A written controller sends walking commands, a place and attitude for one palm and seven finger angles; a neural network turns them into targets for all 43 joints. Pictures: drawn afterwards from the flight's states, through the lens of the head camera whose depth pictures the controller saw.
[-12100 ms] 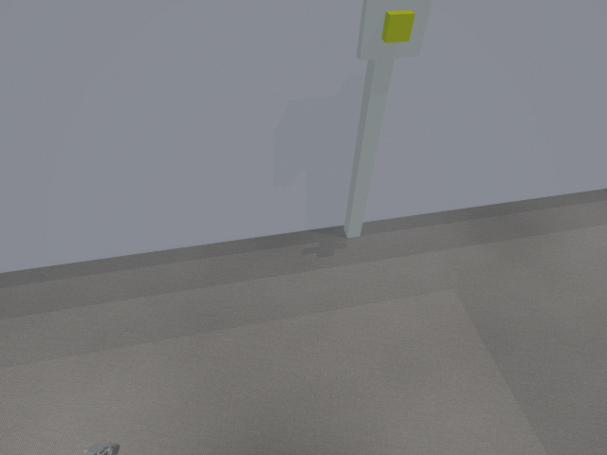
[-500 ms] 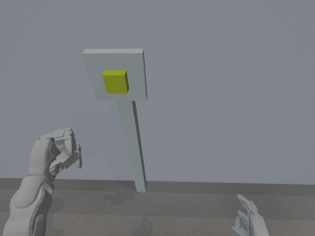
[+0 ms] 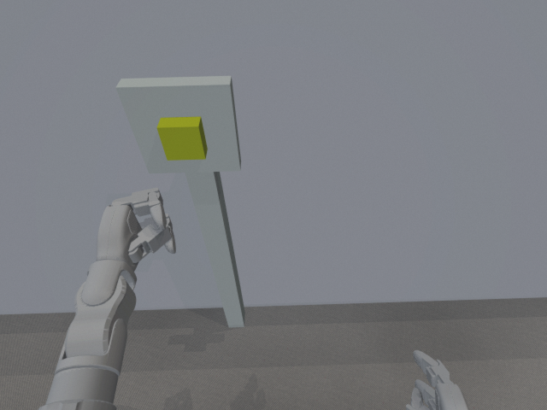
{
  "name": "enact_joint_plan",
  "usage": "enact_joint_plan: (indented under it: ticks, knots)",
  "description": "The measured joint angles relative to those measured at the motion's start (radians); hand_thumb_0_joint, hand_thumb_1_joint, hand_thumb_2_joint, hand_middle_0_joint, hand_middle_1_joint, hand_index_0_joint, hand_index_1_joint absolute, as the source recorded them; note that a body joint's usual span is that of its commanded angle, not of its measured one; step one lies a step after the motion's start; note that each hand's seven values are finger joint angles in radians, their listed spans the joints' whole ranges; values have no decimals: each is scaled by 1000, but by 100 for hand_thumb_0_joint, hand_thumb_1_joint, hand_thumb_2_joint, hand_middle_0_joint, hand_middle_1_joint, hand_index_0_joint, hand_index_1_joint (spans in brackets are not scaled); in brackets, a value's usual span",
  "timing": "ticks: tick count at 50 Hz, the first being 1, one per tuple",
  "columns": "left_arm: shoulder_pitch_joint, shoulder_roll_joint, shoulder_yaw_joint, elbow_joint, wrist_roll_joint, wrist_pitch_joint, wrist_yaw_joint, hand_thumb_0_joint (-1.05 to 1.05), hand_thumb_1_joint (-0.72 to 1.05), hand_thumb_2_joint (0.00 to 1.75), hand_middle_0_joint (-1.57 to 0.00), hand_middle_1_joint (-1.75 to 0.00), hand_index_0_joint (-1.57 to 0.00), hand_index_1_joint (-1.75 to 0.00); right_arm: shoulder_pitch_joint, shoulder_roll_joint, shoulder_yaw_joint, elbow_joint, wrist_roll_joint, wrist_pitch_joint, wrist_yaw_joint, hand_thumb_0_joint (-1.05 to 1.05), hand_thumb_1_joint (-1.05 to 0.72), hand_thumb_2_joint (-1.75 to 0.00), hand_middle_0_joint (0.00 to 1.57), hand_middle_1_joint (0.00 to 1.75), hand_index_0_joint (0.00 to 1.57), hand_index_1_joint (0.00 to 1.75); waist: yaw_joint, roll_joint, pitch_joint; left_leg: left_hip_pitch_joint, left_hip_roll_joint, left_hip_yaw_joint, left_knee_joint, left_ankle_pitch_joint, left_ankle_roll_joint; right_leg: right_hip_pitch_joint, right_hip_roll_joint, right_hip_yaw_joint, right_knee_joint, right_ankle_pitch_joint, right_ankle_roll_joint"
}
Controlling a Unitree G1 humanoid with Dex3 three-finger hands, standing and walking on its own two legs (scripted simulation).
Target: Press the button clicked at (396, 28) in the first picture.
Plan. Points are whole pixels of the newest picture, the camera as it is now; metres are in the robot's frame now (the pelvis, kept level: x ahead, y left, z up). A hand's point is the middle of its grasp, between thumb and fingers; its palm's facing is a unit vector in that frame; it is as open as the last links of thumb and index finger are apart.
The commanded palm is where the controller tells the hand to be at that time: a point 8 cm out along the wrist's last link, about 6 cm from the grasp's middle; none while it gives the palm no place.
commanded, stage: aim a knuckle at the button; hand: left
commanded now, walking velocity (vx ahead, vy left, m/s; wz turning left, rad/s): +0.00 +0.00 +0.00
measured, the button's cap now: (184, 137) +0.51 +0.19 +0.14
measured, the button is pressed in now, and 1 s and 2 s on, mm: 0 0 3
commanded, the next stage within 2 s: press the button with the knuckle in 1.24 s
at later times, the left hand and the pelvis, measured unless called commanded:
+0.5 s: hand (204, 192) +0.41 +0.14 +0.11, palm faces +0.11 -0.99 +0.00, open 3.1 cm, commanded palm +0.39 +0.19 +0.11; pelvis +0.00 +0.01 +0.00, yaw -1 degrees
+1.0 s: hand (204, 191) +0.42 +0.14 +0.11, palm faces +0.13 -0.99 +0.01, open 3.1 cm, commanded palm +0.39 +0.19 +0.11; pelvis +0.00 +0.00 -0.01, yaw -2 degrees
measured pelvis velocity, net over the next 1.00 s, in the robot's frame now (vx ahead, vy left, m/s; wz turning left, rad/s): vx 0.00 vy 0.00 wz -0.03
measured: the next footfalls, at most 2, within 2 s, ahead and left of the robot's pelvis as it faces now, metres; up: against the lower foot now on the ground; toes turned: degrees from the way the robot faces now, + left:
none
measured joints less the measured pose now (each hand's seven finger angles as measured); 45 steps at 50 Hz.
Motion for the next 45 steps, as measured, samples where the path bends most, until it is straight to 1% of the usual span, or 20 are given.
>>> enact_joint_plan:
  ticks: [4,10,17,25,30,32,36,41,45]
  knots:
    - [-54,-5,-9,57,16,-5,29,2,90,90,-130,-150,-130,-150,-1,7,1,0,-3,19,5,1,-90,-90,21,30,20,30,-8,-3,0,-8,-1,6,0,0,2,-11,0,6,2,1,2]
    - [-120,-20,-18,132,30,-32,59,2,90,90,-130,-150,-130,-150,10,13,-1,2,-6,43,17,1,-90,-90,21,30,20,30,-15,-4,-7,-18,-1,14,1,-2,5,-24,0,14,4,2,5]
    - [-227,-18,-20,270,49,-56,93,2,90,90,-130,-150,-130,-150,20,10,-2,12,-8,77,18,1,-90,-90,21,30,20,30,-28,-11,-4,-42,-1,13,13,-3,7,-46,-1,13,13,2,6]
    - [-387,-22,-18,460,68,-130,120,2,90,90,-130,-151,-130,-150,44,2,-16,31,-17,96,30,1,-90,-90,21,30,20,30,-47,-14,-7,-94,-1,12,38,-7,8,-96,-2,11,34,0,6]
    - [-468,-15,15,584,89,-169,135,2,90,90,-130,-150,-130,-150,65,-1,-18,34,-27,116,41,1,-90,-90,21,30,20,30,-68,-17,-16,-126,3,19,53,-12,8,-132,1,17,52,-4,5]
    - [-473,-9,33,597,93,-186,137,2,90,90,-129,-150,-130,-150,77,-1,-23,30,-31,123,47,1,-90,-90,21,30,20,30,-74,-16,-20,-134,6,25,56,-15,7,-143,4,24,56,-4,4]
    - [-435,-7,49,575,89,-221,130,2,90,90,-129,-150,-130,-149,109,-3,-33,23,-31,135,56,1,-90,-90,20,30,20,30,-75,-10,-31,-132,13,37,55,-21,6,-147,11,36,57,-6,3]
    - [-400,-1,55,562,83,-214,122,2,90,90,-129,-150,-130,-149,121,-5,-33,22,-26,150,56,1,-90,-90,20,30,20,30,-74,-9,-28,-125,16,35,55,-23,5,-138,15,34,52,-6,1]
    - [-380,-3,44,527,78,-221,126,2,90,90,-129,-150,-130,-150,112,-5,-38,22,-24,143,51,1,-90,-90,20,30,20,30,-67,-5,-21,-124,17,30,56,-21,4,-133,15,29,49,-4,0]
